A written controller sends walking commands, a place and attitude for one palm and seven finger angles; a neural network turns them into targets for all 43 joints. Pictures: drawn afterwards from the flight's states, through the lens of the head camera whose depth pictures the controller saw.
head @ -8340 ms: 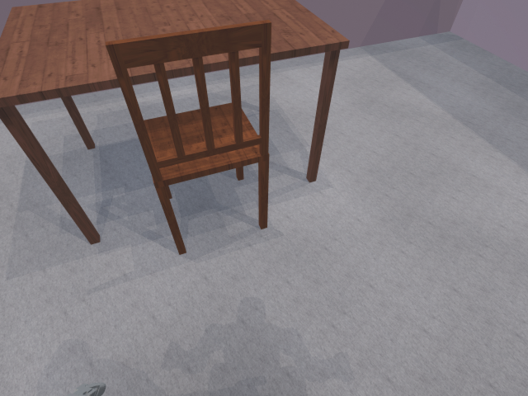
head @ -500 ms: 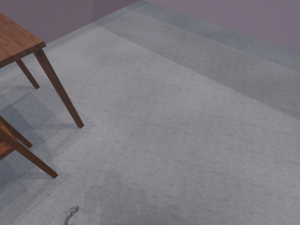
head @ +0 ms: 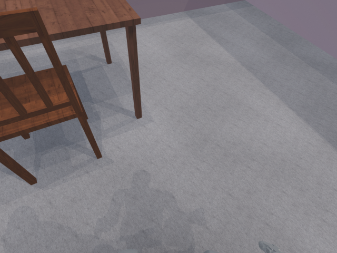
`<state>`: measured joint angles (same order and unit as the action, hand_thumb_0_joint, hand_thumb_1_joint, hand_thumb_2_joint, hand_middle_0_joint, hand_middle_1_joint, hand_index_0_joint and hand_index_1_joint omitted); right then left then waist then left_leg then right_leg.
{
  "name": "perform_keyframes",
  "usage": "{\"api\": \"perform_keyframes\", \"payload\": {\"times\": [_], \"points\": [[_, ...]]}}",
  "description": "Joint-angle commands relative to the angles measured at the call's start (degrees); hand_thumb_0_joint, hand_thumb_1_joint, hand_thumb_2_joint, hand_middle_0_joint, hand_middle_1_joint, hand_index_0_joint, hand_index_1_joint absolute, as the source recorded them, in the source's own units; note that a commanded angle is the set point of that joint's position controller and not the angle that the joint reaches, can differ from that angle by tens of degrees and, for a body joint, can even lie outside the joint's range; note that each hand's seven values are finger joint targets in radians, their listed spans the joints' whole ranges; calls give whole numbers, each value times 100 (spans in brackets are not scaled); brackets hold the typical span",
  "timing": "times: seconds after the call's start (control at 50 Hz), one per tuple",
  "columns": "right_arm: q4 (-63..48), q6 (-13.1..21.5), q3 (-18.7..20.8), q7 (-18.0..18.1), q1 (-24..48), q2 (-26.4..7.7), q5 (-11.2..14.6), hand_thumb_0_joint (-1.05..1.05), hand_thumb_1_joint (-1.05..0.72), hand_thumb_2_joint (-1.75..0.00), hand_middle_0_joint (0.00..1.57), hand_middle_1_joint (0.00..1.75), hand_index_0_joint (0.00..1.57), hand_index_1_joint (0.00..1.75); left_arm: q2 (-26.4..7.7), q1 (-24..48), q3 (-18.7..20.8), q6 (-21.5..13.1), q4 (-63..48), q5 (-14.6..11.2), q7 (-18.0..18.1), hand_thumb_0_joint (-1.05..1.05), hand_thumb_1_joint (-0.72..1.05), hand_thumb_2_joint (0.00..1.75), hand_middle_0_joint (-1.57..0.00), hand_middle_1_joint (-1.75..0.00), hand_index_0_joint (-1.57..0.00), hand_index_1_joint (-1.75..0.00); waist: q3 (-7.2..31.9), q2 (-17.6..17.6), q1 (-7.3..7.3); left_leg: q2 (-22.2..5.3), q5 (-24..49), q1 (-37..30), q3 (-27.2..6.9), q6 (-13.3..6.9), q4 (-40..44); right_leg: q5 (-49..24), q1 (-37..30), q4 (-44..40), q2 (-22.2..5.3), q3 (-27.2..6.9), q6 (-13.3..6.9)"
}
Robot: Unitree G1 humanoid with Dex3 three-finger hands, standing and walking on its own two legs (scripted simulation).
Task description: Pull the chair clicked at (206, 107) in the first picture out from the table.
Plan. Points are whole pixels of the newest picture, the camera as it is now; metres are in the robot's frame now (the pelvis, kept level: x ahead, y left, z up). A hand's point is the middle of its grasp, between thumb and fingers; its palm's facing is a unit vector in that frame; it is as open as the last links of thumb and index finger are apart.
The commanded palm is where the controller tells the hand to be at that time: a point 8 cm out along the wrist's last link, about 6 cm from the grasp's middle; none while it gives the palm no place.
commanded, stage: turn to face it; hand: left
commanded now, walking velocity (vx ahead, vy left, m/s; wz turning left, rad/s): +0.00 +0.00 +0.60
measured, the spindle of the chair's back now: (0, 84) +0.59 +0.64 -0.05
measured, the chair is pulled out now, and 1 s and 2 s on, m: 0.00 0.00 0.00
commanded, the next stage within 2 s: take the last steps up to it in 0.68 s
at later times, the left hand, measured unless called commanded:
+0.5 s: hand out of the picture +0.06 +0.17 -0.12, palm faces +0.28 -0.91 -0.29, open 7.3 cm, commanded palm none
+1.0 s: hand out of the picture -0.07 +0.19 -0.15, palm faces +0.46 -0.86 -0.22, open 7.4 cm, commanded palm none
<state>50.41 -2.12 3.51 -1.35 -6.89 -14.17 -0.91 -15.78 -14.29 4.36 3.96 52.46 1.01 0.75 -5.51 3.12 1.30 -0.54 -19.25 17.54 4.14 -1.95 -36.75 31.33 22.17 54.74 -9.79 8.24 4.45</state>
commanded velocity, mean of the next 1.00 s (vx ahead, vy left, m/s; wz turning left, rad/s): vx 0.07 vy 0.01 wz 0.37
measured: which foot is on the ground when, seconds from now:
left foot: down 0.00-0.36, up 0.38-0.74, down 0.76-1.00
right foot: up 0.00-0.34, down 0.36-0.76, up 0.78-1.00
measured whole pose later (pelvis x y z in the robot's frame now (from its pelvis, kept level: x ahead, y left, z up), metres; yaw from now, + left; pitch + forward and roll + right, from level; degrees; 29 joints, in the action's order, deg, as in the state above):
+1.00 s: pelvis +0.00 -0.01 +0.02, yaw +25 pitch -1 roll -1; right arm 55.2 -0.4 1.6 0.2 -11.5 -10.3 -1.5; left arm -13.2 -15.6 3.2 2.5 57.5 1.3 -1.0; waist -1.8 0.4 1.0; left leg -0.4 -15.7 9.6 1.6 -1.5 -25.9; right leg 25.9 22.4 51.5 -5.0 5.0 3.2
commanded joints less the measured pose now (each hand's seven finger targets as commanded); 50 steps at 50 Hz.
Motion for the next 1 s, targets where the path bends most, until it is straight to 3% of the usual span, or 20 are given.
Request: {"api": "perform_keyframes", "payload": {"times": [0.0,0.06,0.2,0.28,0.3,0.32,0.34,0.36,0.38,0.42,0.46,0.62,0.68,0.7,0.72,0.74,0.76,0.78,0.84,0.98], "points": [[-247,122,251,189,-458,-1137,-25,0,-90,-90,20,30,20,30,-439,584,95,-223,-674,-27,7,0,90,90,-20,-30,-20,-30,730,-1301,-337,-1466,3614,-1186,-1751,-750,1493,-478,1218,1377,166,-709,116],[-347,142,215,166,-192,-1084,-19,0,-90,-90,20,30,20,30,-422,309,83,-191,-559,-31,-23,0,90,90,-20,-30,-20,-30,720,-1167,-173,-1207,3064,-858,-1494,-667,1652,-788,798,914,278,-684,152],[-272,78,310,142,-411,-1116,-44,0,-90,-90,20,30,20,30,-333,678,26,-228,-811,-51,2,0,90,90,-20,-30,-20,-30,752,-1276,-330,-1117,2599,-853,-2156,-766,1539,-639,395,-528,620,-672,123],[-373,31,337,135,-164,-1075,-28,0,-90,-90,20,30,20,30,-346,156,36,-328,-748,-89,31,0,90,90,-20,-30,-20,-30,884,-1245,-67,-875,2772,-230,-2355,-559,1026,-1340,-884,-2151,887,-533,37],[-401,34,327,127,-107,-972,8,0,-90,-90,20,30,20,30,-462,-131,64,-384,-689,-75,52,0,90,90,-20,-30,-20,-30,961,-992,89,-656,2336,91,-2228,-338,656,-1912,-1484,-3024,729,-617,6],[-459,44,279,96,-302,-587,65,0,-90,-90,20,30,20,30,-900,-320,154,-464,-674,8,102,0,90,90,-20,-30,-20,-30,1159,184,130,-67,882,1032,-1645,83,-383,-2201,-2421,-3741,-411,-1703,-301],[-602,39,228,79,-365,-325,51,0,-90,-90,20,30,20,30,-1402,-279,223,-474,-724,63,125,0,90,90,-20,-30,-20,-30,1042,1360,127,598,-1492,1788,-820,468,-1823,-3085,-2297,-3916,-1920,-3025,-1035],[-553,-35,310,100,-259,-634,-14,0,-90,-90,20,30,20,30,-1218,-206,213,-452,-736,10,150,0,90,90,-20,-30,-20,-30,948,1087,139,221,-1514,1578,-1157,373,-2724,-2707,-1554,-3908,-1919,-2720,-1312],[-482,-72,317,71,-191,-595,-19,0,-90,-90,20,30,20,30,-1029,129,173,-430,-781,8,147,0,90,90,-20,-30,-20,-30,669,929,3,145,-1216,1587,-1073,381,-3242,-2360,-1179,-3922,-1584,-2524,-1322],[-265,-122,297,-8,-353,-546,-50,0,-90,-90,20,30,20,30,-651,606,52,-433,-850,20,127,0,90,90,-20,-30,-20,-30,348,597,-235,-21,-490,1495,-835,463,-3599,-2311,-825,-3781,-1025,-1506,-1137],[-196,-143,252,-42,-422,-413,-38,0,-90,-90,20,30,20,30,-590,585,33,-446,-805,55,134,0,90,90,-20,-30,-20,-30,295,765,-241,-29,-355,1273,-611,526,-3222,-2561,-773,-3734,-841,-1029,-1022],[-204,-16,48,11,67,-197,48,0,-90,-90,20,30,20,30,-931,-259,141,-406,-309,93,111,0,90,90,-20,-30,-20,-30,769,975,188,77,-790,511,-8,505,-703,-4425,-1757,-3118,-1007,-723,-1204],[-34,65,37,59,-407,-270,43,0,-90,-90,20,30,20,30,-878,-149,145,-361,-195,31,104,0,90,90,-20,-30,-20,-30,966,859,-85,109,297,-497,86,408,926,-4371,-1514,-2484,-828,-394,-798],[31,121,82,65,-605,-526,24,0,-90,-90,20,30,20,30,-744,-135,118,-330,-214,-34,88,0,90,90,-20,-30,-20,-30,1093,255,-229,-200,1118,-1293,-172,296,1520,-3734,-939,-1922,-634,-185,-520],[-6,169,207,92,-732,-1064,-26,0,-90,-90,20,30,20,30,-386,-258,72,-293,-359,-73,53,0,90,90,-20,-30,-20,-30,1226,-1361,-289,-1533,2696,-2094,-1795,-261,1639,-1620,406,-927,27,131,-109],[26,101,242,108,-942,-1378,-3,0,-90,-90,20,30,20,30,-204,53,-69,-268,-511,-26,54,0,90,90,-20,-30,-20,-30,1053,-1868,-418,-2265,3809,-1775,-2265,-827,1729,513,763,-127,284,-132,-28],[142,130,222,187,-944,-1181,-32,0,-90,-90,20,30,20,30,-236,266,-57,-209,-434,-9,98,0,90,90,-20,-30,-20,-30,1026,-1727,-491,-2131,3375,-1445,-2185,-992,1805,469,734,376,304,-516,-59],[143,126,172,238,-721,-1076,-49,0,-90,-90,20,30,20,30,-236,391,-33,-194,-330,-38,73,0,90,90,-20,-30,-20,-30,745,-1823,-405,-1885,2711,-1181,-2055,-980,1879,152,822,611,273,-663,-69],[117,197,60,241,-396,-769,-44,0,-90,-90,20,30,20,30,-196,102,-43,-259,-33,14,-80,0,90,90,-20,-30,-20,-30,494,-1317,-191,-1398,1350,-1055,-1534,-778,2068,-484,815,603,355,-479,-108],[420,299,76,217,-919,-717,-59,0,-90,-90,20,30,20,30,82,308,-138,-413,-41,37,-188,0,90,90,-20,-30,-20,-30,207,-1196,-319,-1287,-78,-968,-1714,-884,2371,-589,361,-1054,548,-211,-155]]}}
